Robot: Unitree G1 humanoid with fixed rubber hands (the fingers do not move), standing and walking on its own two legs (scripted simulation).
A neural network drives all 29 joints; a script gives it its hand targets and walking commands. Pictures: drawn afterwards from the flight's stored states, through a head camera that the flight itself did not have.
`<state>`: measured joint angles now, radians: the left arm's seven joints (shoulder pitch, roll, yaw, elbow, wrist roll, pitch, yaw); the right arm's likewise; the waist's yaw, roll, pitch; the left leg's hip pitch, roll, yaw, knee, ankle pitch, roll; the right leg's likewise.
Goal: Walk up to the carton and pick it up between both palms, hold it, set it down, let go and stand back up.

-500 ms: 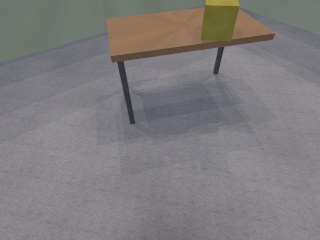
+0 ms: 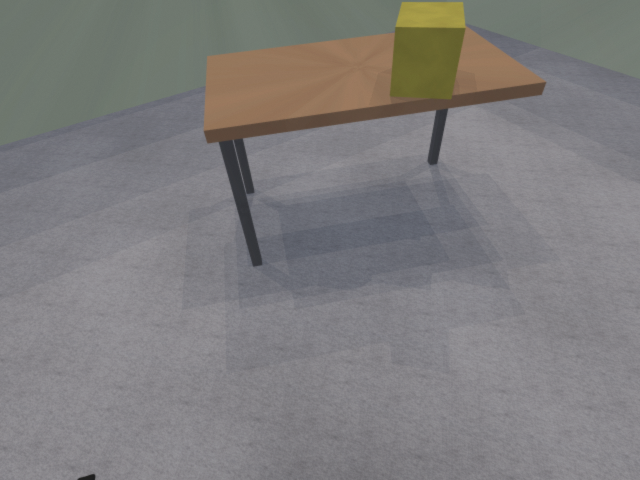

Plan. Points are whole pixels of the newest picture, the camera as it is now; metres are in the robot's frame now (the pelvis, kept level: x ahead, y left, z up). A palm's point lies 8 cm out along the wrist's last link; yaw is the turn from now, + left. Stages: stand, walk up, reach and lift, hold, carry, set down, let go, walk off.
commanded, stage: walk up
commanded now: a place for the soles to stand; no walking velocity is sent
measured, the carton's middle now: (426, 49) +1.34 -0.27 +0.01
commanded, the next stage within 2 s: none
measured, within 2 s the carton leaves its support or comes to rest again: neither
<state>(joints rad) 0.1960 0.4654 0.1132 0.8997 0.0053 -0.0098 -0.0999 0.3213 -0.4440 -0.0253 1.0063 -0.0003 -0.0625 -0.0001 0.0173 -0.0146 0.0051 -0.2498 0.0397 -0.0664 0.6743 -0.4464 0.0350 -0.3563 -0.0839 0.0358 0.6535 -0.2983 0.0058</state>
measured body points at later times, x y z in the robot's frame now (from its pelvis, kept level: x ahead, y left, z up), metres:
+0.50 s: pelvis +0.19 -0.07 +0.00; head +0.19 -0.07 +0.45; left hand +0.21 +0.27 -0.10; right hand +0.29 -0.40 -0.10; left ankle +0.17 +0.10 -0.72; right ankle +0.21 -0.21 -0.69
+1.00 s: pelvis +0.37 -0.18 -0.01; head +0.37 -0.18 +0.44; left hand +0.38 +0.16 -0.12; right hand +0.49 -0.50 -0.11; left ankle +0.40 +0.01 -0.72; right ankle +0.37 -0.29 -0.68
